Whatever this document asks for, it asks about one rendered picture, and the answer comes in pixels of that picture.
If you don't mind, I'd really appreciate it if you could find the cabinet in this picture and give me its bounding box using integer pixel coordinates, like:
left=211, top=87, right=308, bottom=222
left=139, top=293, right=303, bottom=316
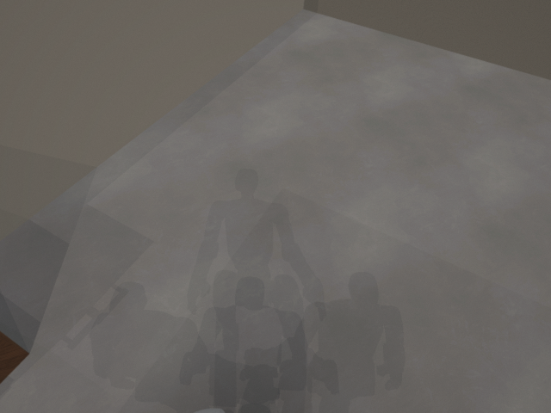
left=0, top=331, right=29, bottom=384

